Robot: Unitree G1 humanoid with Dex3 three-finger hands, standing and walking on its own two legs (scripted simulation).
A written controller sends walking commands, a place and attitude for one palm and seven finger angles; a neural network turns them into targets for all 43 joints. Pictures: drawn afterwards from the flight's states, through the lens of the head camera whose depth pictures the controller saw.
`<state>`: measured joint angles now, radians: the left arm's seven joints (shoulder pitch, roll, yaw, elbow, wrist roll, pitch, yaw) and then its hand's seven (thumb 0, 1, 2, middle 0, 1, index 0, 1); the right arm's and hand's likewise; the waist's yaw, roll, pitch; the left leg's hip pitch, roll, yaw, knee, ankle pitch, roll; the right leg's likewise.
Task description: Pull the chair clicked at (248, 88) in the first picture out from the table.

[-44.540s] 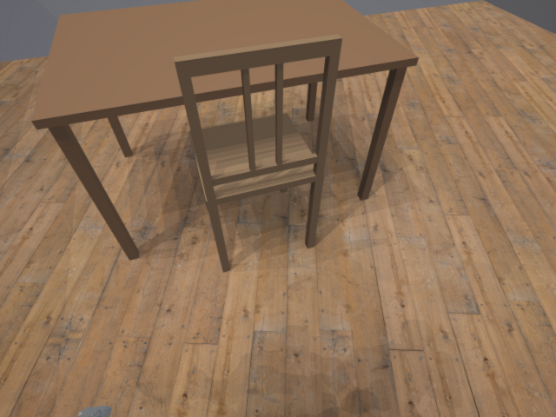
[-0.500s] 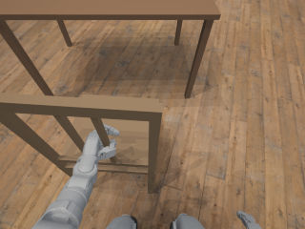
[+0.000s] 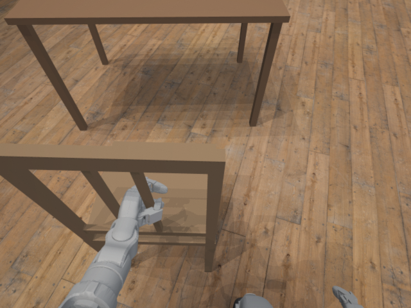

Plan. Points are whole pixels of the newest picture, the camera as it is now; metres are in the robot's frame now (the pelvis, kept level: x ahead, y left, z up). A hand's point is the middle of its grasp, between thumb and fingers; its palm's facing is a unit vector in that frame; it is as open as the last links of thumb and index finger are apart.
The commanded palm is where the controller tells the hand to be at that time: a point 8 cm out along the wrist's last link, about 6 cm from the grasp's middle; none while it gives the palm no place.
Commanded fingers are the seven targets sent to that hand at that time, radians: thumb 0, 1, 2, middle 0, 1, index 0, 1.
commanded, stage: stop walking, hand still on the chair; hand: left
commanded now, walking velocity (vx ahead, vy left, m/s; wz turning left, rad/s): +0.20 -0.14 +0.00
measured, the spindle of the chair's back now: (112, 203) +0.34 +0.22 -0.07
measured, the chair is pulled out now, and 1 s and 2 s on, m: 0.68 0.76 0.76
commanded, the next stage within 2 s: open the thumb and straighten the fingers in 0.72 s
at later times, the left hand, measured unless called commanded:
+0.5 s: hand (152, 244) +0.24 +0.12 -0.06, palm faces +0.02 -0.98 -0.18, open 5.1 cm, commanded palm +0.22 +0.17 -0.05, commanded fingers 0.00 0.90 0.90 -0.50 -1.45 -0.50 -1.45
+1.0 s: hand (151, 241) +0.25 +0.12 -0.06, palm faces +0.01 -0.99 -0.14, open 6.1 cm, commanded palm +0.23 +0.17 -0.04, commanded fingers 0.00 -0.31 0.32 -0.50 -1.45 -0.50 -1.45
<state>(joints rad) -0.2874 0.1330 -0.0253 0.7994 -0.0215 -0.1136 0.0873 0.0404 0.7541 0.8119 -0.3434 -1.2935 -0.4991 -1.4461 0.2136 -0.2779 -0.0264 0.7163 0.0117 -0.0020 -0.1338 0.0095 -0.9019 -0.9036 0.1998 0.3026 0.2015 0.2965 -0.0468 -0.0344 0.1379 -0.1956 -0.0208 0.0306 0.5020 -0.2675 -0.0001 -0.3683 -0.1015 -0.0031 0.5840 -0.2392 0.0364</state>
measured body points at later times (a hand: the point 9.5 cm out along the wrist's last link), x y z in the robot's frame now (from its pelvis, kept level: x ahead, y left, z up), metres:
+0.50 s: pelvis +0.00 -0.02 +0.01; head +0.00 -0.04 +0.46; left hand +0.24 +0.17 -0.04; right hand +0.10 -0.27 -0.12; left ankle +0.00 +0.12 -0.73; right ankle +0.05 -0.14 -0.73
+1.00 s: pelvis +0.01 -0.01 -0.01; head +0.03 -0.02 +0.44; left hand +0.25 +0.17 -0.05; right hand +0.16 -0.25 -0.10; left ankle +0.00 +0.12 -0.73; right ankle +0.05 -0.14 -0.73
